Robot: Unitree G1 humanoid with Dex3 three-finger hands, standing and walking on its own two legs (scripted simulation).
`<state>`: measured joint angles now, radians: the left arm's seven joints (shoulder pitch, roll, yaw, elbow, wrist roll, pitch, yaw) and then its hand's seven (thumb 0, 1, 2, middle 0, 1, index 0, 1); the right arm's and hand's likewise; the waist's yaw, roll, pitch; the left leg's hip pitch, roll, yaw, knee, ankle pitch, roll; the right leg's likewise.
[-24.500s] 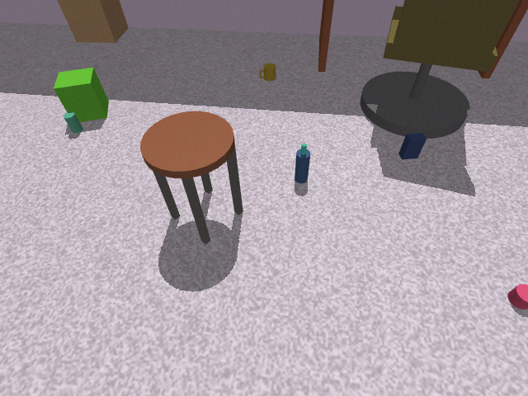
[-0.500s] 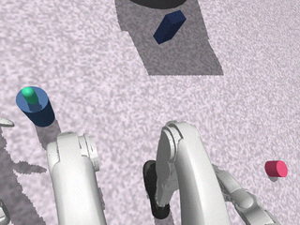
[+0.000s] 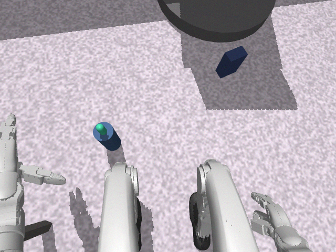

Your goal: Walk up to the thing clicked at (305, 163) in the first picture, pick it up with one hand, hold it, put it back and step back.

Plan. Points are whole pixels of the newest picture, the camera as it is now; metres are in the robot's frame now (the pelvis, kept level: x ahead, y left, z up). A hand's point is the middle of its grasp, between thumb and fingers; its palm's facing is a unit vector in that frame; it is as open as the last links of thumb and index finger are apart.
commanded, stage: home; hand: left
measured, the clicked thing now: (107, 135) +0.44 +0.23 -0.34
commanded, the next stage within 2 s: none
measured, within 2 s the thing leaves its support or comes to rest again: neither
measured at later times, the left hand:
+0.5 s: hand (16, 178) +0.26 +0.23 +0.12, palm faces +0.19 -0.91 -0.36, open 17.4 cm
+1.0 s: hand out of the picture +0.23 +0.20 +0.20, palm faces +0.20 -0.93 -0.29, open 17.5 cm
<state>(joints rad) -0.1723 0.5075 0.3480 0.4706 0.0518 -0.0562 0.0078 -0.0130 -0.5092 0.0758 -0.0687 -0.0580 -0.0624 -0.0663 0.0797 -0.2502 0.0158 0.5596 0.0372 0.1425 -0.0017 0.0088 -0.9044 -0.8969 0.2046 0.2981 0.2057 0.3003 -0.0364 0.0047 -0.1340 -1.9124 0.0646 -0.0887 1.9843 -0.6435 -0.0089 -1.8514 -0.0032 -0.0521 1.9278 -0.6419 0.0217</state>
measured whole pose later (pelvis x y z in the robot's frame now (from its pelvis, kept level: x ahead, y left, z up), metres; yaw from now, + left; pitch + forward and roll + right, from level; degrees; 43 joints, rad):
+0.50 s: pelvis +0.07 +0.00 +0.21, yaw +5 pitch +18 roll -3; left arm 0.25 0.27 0.08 0.22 0.00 0.20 0.16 -0.01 -0.53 0.06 -0.06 -0.05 -0.06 -0.06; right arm 0.23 -0.22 0.02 0.52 0.04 -0.01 -0.15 0.01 -0.90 -0.90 0.20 0.30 0.20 0.30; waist -0.05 0.02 -0.16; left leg -1.00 0.06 -0.05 1.23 -0.54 -0.02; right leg -0.94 -0.02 -0.06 1.18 -0.55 0.01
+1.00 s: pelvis +0.08 +0.00 +0.26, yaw +6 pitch +8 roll -2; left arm 0.47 0.21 -0.01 -0.02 -0.01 0.28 0.15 -0.01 -0.56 0.05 -0.06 -0.05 -0.05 -0.05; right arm 0.26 -0.20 0.03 0.48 0.01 -0.11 -0.18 0.01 -0.90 -0.90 0.20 0.30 0.21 0.30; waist -0.02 0.03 -0.11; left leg -0.66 0.05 -0.03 0.98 -0.47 -0.02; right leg -0.59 -0.02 -0.06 0.92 -0.47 0.02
